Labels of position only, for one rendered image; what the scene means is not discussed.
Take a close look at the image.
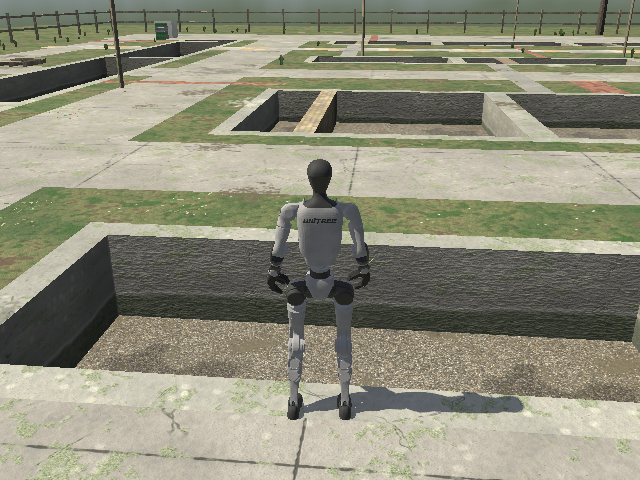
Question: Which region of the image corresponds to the left robot upper arm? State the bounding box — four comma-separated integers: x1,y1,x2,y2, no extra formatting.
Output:
272,203,299,258

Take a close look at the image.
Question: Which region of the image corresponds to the robot left shin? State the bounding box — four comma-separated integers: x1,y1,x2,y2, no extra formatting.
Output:
287,338,303,406

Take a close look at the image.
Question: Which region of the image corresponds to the left robot forearm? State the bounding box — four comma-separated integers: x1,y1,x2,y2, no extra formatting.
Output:
268,242,284,277

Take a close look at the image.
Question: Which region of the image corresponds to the right robot hand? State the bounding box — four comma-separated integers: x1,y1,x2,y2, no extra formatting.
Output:
347,270,370,289

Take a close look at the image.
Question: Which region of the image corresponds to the left robot thigh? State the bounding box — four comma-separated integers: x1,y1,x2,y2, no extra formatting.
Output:
286,280,307,356

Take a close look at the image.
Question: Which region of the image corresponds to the right robot upper arm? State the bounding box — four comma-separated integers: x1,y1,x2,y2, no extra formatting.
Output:
341,202,367,258

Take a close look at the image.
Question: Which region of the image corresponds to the left robot hand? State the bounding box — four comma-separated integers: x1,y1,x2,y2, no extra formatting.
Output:
267,273,290,294

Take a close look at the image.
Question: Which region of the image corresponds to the right robot forearm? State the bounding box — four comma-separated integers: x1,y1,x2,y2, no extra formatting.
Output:
355,242,370,274

